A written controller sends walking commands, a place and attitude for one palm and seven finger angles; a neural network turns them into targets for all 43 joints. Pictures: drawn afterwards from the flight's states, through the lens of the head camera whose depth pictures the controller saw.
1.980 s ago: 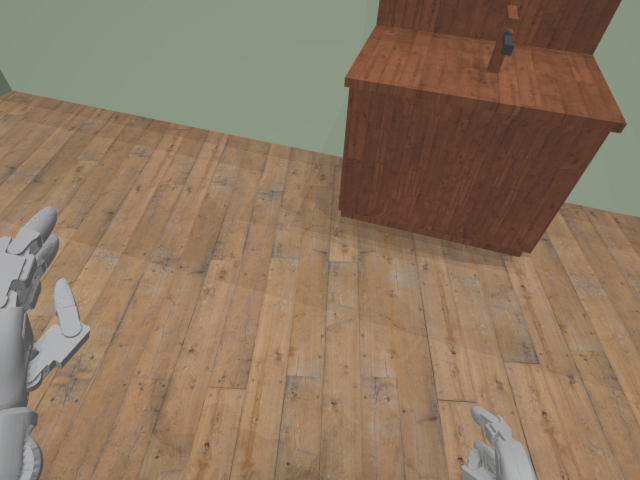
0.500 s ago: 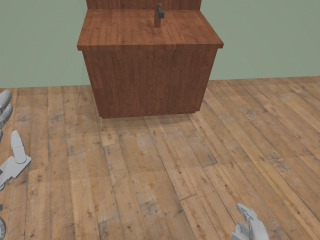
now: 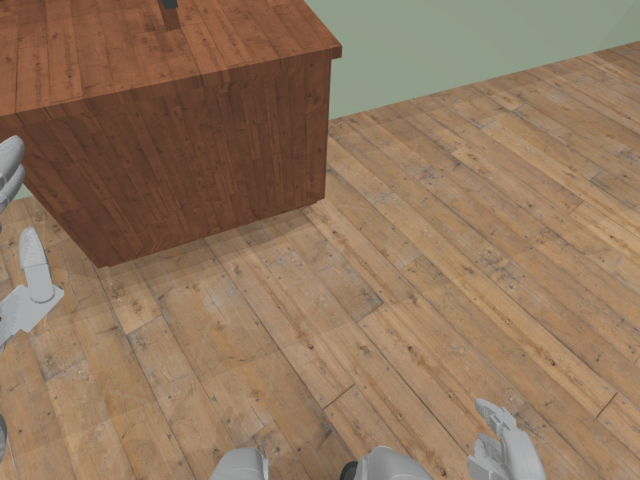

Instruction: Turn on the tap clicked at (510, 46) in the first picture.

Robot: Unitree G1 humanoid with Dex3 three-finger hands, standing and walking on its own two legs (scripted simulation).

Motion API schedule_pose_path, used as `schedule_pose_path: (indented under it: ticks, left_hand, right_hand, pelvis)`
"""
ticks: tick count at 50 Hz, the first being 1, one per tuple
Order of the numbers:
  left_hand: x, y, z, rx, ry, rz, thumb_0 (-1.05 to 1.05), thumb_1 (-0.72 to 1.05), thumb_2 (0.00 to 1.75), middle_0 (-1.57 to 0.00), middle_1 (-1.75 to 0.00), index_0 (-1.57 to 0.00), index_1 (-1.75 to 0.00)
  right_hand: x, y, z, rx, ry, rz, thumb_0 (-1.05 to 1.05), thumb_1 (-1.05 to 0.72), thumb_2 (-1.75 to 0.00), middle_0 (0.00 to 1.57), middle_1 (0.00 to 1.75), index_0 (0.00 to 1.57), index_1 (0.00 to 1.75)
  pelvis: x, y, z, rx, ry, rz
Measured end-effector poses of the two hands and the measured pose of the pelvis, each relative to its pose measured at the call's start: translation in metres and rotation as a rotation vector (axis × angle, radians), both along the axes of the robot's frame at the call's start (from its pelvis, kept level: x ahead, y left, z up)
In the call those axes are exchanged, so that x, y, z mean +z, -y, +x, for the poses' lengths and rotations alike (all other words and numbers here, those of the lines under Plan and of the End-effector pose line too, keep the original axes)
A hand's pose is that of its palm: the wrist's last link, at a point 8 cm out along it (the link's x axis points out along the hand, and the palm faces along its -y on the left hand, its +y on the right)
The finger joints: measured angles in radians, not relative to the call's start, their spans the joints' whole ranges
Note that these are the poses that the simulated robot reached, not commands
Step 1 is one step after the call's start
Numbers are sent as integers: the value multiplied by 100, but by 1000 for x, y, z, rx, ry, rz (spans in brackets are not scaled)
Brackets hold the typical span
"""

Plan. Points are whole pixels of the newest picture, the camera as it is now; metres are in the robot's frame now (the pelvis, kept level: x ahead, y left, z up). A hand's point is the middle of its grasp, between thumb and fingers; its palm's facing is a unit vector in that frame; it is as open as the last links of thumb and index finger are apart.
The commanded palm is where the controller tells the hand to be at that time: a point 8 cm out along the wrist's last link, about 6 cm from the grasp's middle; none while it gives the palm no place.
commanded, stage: walk to a spot facing it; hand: left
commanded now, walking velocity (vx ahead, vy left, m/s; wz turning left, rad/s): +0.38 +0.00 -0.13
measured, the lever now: out of the picture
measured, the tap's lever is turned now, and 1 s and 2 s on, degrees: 0 0 0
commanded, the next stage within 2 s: turn to face it in 0.50 s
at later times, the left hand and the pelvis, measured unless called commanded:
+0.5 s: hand (110, 127) +0.42 +0.25 +0.20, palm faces +0.30 -0.90 -0.32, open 7.4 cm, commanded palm +0.36 +0.29 +0.21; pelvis +0.16 +0.04 +0.03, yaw -10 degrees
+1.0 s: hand (216, 76) +0.49 +0.15 +0.22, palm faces +0.17 -0.82 -0.55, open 7.4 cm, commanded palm +0.44 +0.22 +0.21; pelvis +0.23 -0.02 +0.02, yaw -11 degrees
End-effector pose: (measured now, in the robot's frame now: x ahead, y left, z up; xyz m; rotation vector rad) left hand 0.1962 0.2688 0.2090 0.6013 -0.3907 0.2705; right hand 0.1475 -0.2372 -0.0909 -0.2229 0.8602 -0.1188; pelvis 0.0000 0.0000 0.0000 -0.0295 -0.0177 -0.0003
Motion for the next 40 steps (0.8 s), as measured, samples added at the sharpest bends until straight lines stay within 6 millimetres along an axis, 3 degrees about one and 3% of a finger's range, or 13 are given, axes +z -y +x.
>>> schedule_pose_path:
  ticks: [5, 10, 13, 16, 20, 25, 29, 34, 37, 40]
  left_hand:
    - [25, 11, 31, -86, 29, 44, 1, 88, 90, -22, -30, -22, -30]
    - [43, -9, 57, -66, 57, 57, 1, 88, 90, -22, -30, -22, -30]
    - [36, -33, 75, -9, 64, -2, 0, 88, 90, -22, -30, -22, -30]
    - [16, -53, 98, 36, 76, -91, 0, 88, 90, -22, -30, -21, -30]
    - [-8, -59, 141, 56, 30, -205, 1, 89, 90, -21, -30, -21, -30]
    - [2, -23, 184, -69, 3, -203, 1, 89, 90, -21, -30, -20, -30]
    - [24, 10, 211, -180, 21, -97, 1, 89, 90, -21, -30, -20, -30]
    - [29, 40, 252, -195, -23, 37, 1, 89, 90, -21, -30, -21, -30]
    - [15, 60, 272, -179, -56, 63, 1, 89, 90, -21, -30, -21, -30]
    - [-1, 78, 282, -189, -128, 18, 1, 89, 90, -21, -30, -21, -30]
  right_hand:
    - [23, 11, 32, -58, 51, -23, 2, -91, -90, 20, 30, 20, 30]
    - [41, 4, 56, -97, 79, -38, 1, -91, -90, 19, 30, 20, 30]
    - [44, -6, 72, -113, 98, -55, 1, -91, -90, 20, 30, 20, 30]
    - [40, -20, 91, -132, 120, -65, 1, -91, -90, 20, 30, 20, 30]
    - [40, -46, 115, -122, 135, -18, 1, -91, -90, 20, 30, 20, 30]
    - [45, -69, 136, -98, 148, 64, 1, -90, -90, 20, 30, 20, 30]
    - [41, -64, 145, -127, 139, 113, 1, -90, -90, 20, 30, 21, 30]
    - [20, -27, 149, -217, 105, 144, 1, -90, -90, 20, 30, 21, 30]
    - [-3, 7, 150, -258, 72, 130, 1, -90, -90, 20, 30, 21, 30]
    - [-10, 38, 148, -294, 22, 85, 1, -90, -90, 20, 30, 21, 30]
  pelvis:
    - [12, -5, 27, -35, -14, 7]
    - [23, -16, 66, -56, -20, 29]
    - [22, -29, 93, -66, -7, 24]
    - [15, -41, 118, -83, 14, 30]
    - [18, -46, 137, -110, 28, 25]
    - [27, -43, 155, -169, 22, 8]
    - [32, -33, 172, -218, 6, -2]
    - [25, -8, 197, -251, -15, 2]
    - [10, 10, 208, -240, -8, 18]
    - [11, 14, 212, -243, 2, 25]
